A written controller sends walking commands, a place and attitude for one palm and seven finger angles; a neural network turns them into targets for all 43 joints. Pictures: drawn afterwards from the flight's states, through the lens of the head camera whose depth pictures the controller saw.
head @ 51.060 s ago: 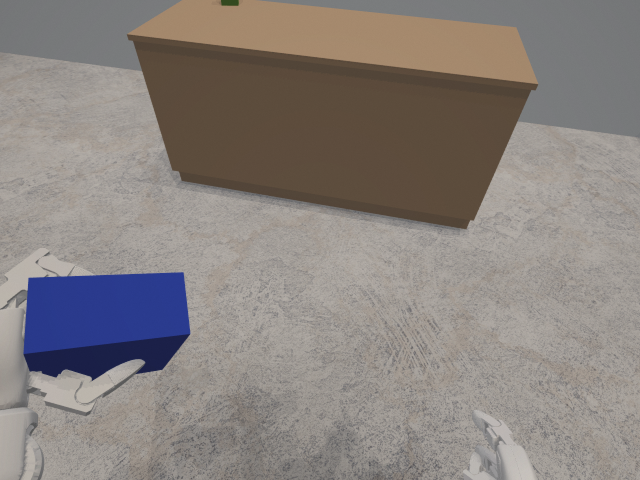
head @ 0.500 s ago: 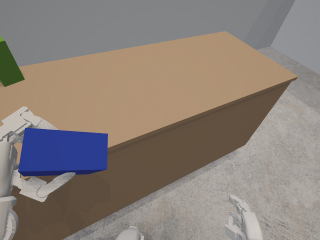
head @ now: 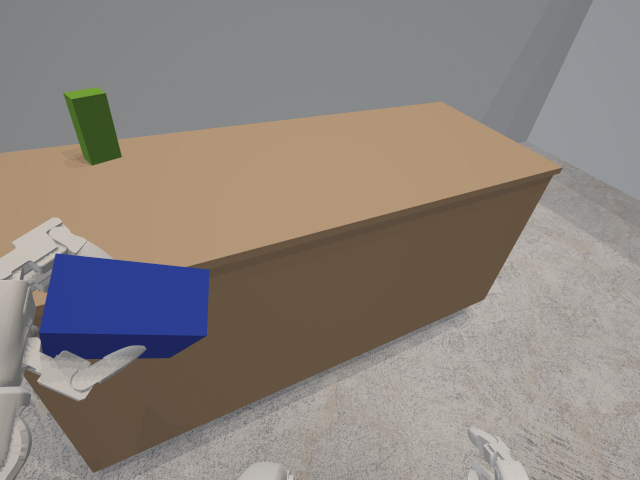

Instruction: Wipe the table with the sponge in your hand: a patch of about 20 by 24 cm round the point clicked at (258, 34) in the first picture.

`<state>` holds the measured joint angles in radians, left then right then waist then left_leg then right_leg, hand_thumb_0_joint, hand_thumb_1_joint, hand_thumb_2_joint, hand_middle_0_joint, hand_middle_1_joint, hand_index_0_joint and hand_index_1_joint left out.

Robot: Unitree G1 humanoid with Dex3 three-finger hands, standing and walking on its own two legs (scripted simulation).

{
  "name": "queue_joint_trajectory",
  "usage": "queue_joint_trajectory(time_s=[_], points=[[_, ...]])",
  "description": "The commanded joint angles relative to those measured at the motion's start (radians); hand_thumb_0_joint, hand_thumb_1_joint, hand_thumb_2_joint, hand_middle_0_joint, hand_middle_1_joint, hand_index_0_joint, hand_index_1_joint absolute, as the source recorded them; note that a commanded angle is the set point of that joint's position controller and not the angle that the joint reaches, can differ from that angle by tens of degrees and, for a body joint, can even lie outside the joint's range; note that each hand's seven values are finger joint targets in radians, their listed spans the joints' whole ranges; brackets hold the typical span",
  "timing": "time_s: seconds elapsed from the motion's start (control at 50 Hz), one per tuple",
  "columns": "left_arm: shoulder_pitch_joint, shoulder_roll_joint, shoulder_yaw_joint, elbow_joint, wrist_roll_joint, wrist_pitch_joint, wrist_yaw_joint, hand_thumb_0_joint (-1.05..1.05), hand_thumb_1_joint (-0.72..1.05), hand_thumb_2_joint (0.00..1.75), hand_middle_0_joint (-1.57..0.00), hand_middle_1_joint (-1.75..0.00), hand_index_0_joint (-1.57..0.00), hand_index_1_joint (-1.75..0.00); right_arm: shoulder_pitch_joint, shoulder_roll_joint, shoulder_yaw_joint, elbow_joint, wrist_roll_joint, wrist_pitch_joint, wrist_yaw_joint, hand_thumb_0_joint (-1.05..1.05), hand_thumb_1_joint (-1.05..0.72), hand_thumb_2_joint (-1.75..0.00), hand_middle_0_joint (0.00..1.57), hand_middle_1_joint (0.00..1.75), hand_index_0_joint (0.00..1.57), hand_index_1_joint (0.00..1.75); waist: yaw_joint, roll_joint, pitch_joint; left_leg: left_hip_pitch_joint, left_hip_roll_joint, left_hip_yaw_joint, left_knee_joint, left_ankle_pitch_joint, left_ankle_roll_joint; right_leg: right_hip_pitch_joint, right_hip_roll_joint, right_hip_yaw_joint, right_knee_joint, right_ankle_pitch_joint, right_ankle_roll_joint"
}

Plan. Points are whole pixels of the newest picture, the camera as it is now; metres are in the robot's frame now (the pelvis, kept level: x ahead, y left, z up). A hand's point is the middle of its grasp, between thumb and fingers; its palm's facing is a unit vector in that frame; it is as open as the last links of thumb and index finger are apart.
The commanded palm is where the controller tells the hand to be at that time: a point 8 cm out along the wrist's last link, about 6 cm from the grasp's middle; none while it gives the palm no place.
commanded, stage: stop stepping back and stand still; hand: left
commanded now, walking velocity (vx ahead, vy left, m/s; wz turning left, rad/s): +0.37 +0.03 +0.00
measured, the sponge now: (145, 317) +0.22 +0.20 +0.17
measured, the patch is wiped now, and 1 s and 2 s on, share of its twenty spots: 1.00 1.00 1.00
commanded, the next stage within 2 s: none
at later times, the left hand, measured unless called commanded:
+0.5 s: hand out of the picture +0.03 +0.24 +0.19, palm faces +0.40 -0.86 -0.33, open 10.0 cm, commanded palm -0.02 +0.28 +0.20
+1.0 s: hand out of the picture -0.08 +0.22 +0.18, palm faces +0.39 -0.84 -0.37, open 10.0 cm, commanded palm -0.14 +0.27 +0.20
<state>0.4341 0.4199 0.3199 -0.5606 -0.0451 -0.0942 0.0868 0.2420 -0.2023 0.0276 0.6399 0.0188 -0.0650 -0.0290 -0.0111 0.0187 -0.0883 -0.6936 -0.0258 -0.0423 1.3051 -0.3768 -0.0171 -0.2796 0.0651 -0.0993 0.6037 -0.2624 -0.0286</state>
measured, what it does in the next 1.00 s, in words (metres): walks backwards: left foot, then right foot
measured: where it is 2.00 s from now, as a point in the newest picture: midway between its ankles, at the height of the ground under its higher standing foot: outside the picture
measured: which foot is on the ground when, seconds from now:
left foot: up 0.00-0.10, down 0.12-0.42, up 0.44-0.64, down 0.66-1.00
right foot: down 0.00-0.12, up 0.14-0.40, down 0.42-0.66, up 0.68-0.92, down 0.94-1.00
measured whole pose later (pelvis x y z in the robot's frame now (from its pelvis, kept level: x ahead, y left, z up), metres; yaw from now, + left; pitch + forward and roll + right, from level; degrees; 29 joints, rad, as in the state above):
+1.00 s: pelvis -0.29 -0.01 -0.01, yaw +1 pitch -2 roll -4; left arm 0.40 0.37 0.33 -0.45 -0.04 -0.13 0.09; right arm 0.31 -0.21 0.01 0.66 0.04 -0.11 -0.03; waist -0.02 0.08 -0.06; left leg -0.54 0.04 -0.04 1.11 -0.43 0.03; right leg -0.37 0.01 -0.14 0.74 -0.33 -0.04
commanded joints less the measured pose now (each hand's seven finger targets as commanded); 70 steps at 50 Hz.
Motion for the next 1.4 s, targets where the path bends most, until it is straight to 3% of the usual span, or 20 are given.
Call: queue_joint_trajectory(time_s=[0.0,0.06,0.1,0.12,0.16,0.36,0.42,0.48,0.6,0.66,0.74,0.88,0.94,1.02,1.1,1.14,1.18,1.28,1.34,1.38], points=[[-0.281,0.142,0.078,-0.064,-0.002,-0.052,0.004,0.0,0.1,1.3,-1.2,-1.6,-1.2,-1.6,-0.162,-0.141,-0.052,-0.201,0.022,-0.017,-0.013,0.0,-0.9,-0.9,0.2,0.3,0.2,0.3,-0.042,-0.06,0.137,0.261,0.141,-0.048,0.002,-0.061,0.053,-0.604,-0.334,0.201,-0.273,-0.197,-0.128],[-0.291,0.141,0.08,-0.208,-0.007,-0.073,0.033,0.0,0.1,1.3,-1.2,-1.6,-1.2,-1.6,-0.12,-0.133,-0.029,-0.189,0.027,-0.069,-0.035,0.0,-0.9,-0.9,0.2,0.3,0.2,0.3,-0.023,0.208,-0.007,0.418,0.076,0.061,-0.705,-0.122,0.084,-0.438,-0.185,0.12,0.065,-0.244,-0.089],[-0.264,0.165,0.134,-0.302,-0.005,-0.093,0.047,0.0,0.1,1.3,-1.2,-1.6,-1.2,-1.6,-0.101,-0.154,-0.057,-0.224,0.015,-0.112,-0.035,0.0,-0.9,-0.9,0.2,0.3,0.2,0.3,-0.009,0.484,-0.059,0.437,0.272,-0.265,-1.019,-0.155,0.172,-0.501,-0.002,0.008,0.627,-0.278,0.017],[-0.166,0.204,0.191,-0.25,0.009,-0.108,0.06,0.0,0.1,1.3,-1.2,-1.6,-1.2,-1.6,-0.116,-0.139,-0.067,-0.249,0.013,-0.142,-0.036,0.0,-0.9,-0.9,0.2,0.3,0.2,0.3,0.003,0.329,-0.122,0.43,0.335,-0.332,-0.979,0.146,0.213,-0.48,-0.042,0.077,0.735,-0.236,0.029],[-0.209,0.215,0.176,-0.317,-0.006,-0.126,0.046,0.0,0.1,1.3,-1.2,-1.6,-1.2,-1.6,-0.109,-0.107,-0.052,-0.201,0.0,-0.134,0.003,0.0,-0.9,-0.9,0.2,0.3,0.2,0.3,-0.039,0.216,0.006,0.3,0.373,-0.532,-1.003,-0.052,0.228,-0.576,-0.092,0.224,0.862,-0.147,0.033],[-0.131,0.104,0.113,0.014,-0.01,-0.079,0.021,0.0,0.1,1.3,-1.2,-1.6,-1.2,-1.6,-0.127,-0.137,-0.041,-0.192,0.008,-0.111,-0.023,0.0,-0.9,-0.9,0.2,0.3,0.2,0.3,0.03,0.054,-0.023,-0.002,0.134,-0.012,-0.593,-0.316,0.09,0.172,-0.033,-0.058,-0.041,-0.058,-0.018],[-0.224,0.136,0.105,-0.056,-0.002,-0.106,0.008,0.0,0.1,1.3,-1.2,-1.6,-1.2,-1.6,-0.085,-0.147,-0.082,-0.192,0.033,-0.112,-0.002,0.0,-0.9,-0.9,0.2,0.3,0.2,0.3,-0.007,-0.441,-0.049,-0.035,-0.007,-0.012,0.264,-0.052,0.029,-0.07,-0.387,0.531,-0.369,-0.097,-0.181],[-0.251,0.176,0.12,-0.169,-0.014,-0.12,-0.007,0.0,0.1,1.3,-1.2,-1.6,-1.2,-1.6,-0.131,-0.129,-0.061,-0.181,0.033,-0.08,0.009,0.0,-0.9,-0.9,0.2,0.3,0.2,0.3,-0.04,-0.023,0.066,0.114,0.12,-0.034,0.211,0.069,0.067,-0.47,-0.391,0.355,-0.324,-0.333,-0.169],[-0.171,0.171,0.16,-0.212,-0.021,-0.095,0.041,0.0,0.1,1.3,-1.2,-1.6,-1.2,-1.6,-0.084,-0.12,-0.046,-0.188,0.024,-0.133,-0.044,0.0,-0.9,-0.9,0.2,0.3,0.2,0.3,-0.022,0.033,-0.117,0.448,0.066,0.116,-0.71,-0.074,0.108,-0.339,-0.235,0.15,-0.052,-0.338,-0.076],[-0.166,0.186,0.176,-0.172,-0.01,-0.103,0.06,0.0,0.1,1.3,-1.2,-1.6,-1.2,-1.6,-0.086,-0.128,-0.067,-0.21,0.024,-0.157,-0.043,0.0,-0.9,-0.9,0.2,0.3,0.2,0.3,-0.025,0.404,-0.067,0.421,0.3,-0.245,-0.989,0.12,0.232,-0.424,-0.044,0.048,0.666,-0.235,0.029],[-0.152,0.117,0.123,-0.05,-0.012,-0.116,0.035,0.0,0.1,1.3,-1.2,-1.6,-1.2,-1.6,-0.073,-0.13,-0.068,-0.138,0.036,-0.153,-0.004,0.0,-0.9,-0.9,0.2,0.3,0.2,0.3,-0.019,0.034,0.142,0.238,0.346,-0.298,-1.013,-0.12,0.24,-0.475,-0.131,0.164,0.664,-0.09,0.024],[-0.113,0.107,0.12,-0.066,-0.006,-0.091,0.026,0.0,0.1,1.3,-1.2,-1.6,-1.2,-1.6,-0.112,-0.154,-0.058,-0.187,0.012,-0.121,-0.022,0.0,-0.9,-0.9,0.2,0.3,0.2,0.3,0.011,0.078,0.007,0.093,0.159,-0.032,-0.677,-0.262,0.121,0.13,-0.041,-0.063,-0.045,-0.046,0.011],[-0.185,0.16,0.138,-0.125,-0.009,-0.105,0.028,0.0,0.1,1.3,-1.2,-1.6,-1.2,-1.6,-0.096,-0.141,-0.095,-0.194,0.036,-0.11,-0.012,0.0,-0.9,-0.9,0.2,0.3,0.2,0.3,-0.006,-0.371,-0.074,-0.011,0.025,0.0,0.083,-0.079,0.048,0.064,-0.418,0.527,-0.327,-0.106,-0.185],[-0.215,0.162,0.132,-0.256,-0.008,-0.114,0.016,0.0,0.1,1.3,-1.2,-1.6,-1.2,-1.6,-0.121,-0.111,-0.075,-0.176,0.024,-0.075,-0.007,0.0,-0.9,-0.9,0.2,0.3,0.2,0.3,-0.036,-0.027,0.06,0.292,0.147,-0.051,-0.141,-0.013,0.078,-0.405,-0.389,0.31,-0.293,-0.248,-0.155],[-0.148,0.149,0.149,-0.221,-0.012,-0.1,0.063,0.0,0.1,1.3,-1.2,-1.6,-1.2,-1.6,-0.106,-0.128,-0.066,-0.178,0.008,-0.102,-0.052,0.0,-0.9,-0.9,0.2,0.3,0.2,0.3,-0.026,0.13,-0.023,0.494,0.072,0.06,-0.781,-0.046,0.089,-0.296,-0.205,0.142,0.009,-0.289,-0.069],[-0.076,0.137,0.159,-0.187,-0.019,-0.094,0.079,0.0,0.1,1.3,-1.2,-1.6,-1.2,-1.6,-0.092,-0.142,-0.076,-0.211,0.01,-0.115,-0.051,0.0,-0.9,-0.9,0.2,0.3,0.2,0.3,-0.01,0.37,-0.033,0.476,0.29,-0.282,-0.984,0.017,0.206,-0.341,-0.009,0.016,0.445,-0.288,0.03],[-0.102,0.151,0.169,-0.151,-0.006,-0.097,0.073,0.0,0.1,1.3,-1.2,-1.6,-1.2,-1.6,-0.077,-0.124,-0.083,-0.175,0.006,-0.12,-0.028,0.0,-0.9,-0.9,0.2,0.3,0.2,0.3,-0.028,0.195,0.021,0.417,0.311,-0.357,-0.952,0.182,0.246,-0.356,-0.069,0.144,0.504,-0.221,0.036],[-0.047,0.107,0.123,-0.09,-0.005,-0.082,0.053,0.0,0.1,1.3,-1.2,-1.6,-1.2,-1.6,-0.128,-0.144,-0.063,-0.181,0.01,-0.106,-0.017,0.0,-0.9,-0.9,0.2,0.3,0.2,0.3,0.006,0.002,0.056,0.144,0.179,-0.092,-0.732,-0.067,0.111,0.154,-0.09,0.098,-0.124,0.068,0.038],[-0.071,0.135,0.129,-0.141,-0.008,-0.096,0.05,0.0,0.1,1.3,-1.2,-1.6,-1.2,-1.6,-0.112,-0.136,-0.103,-0.18,0.02,-0.09,-0.014,0.0,-0.9,-0.9,0.2,0.3,0.2,0.3,-0.005,-0.263,0.028,0.19,0.022,-0.013,-0.232,-0.074,0.045,-0.056,-0.383,0.569,-0.438,-0.304,-0.121],[-0.101,0.163,0.155,-0.22,-0.017,-0.111,0.052,0.0,0.1,1.3,-1.2,-1.6,-1.2,-1.6,-0.109,-0.117,-0.086,-0.167,0.013,-0.086,-0.014,0.0,-0.9,-0.9,0.2,0.3,0.2,0.3,-0.026,-0.103,0.017,0.259,0.08,-0.048,-0.283,-0.038,0.052,-0.126,-0.397,0.508,-0.39,-0.25,-0.152]])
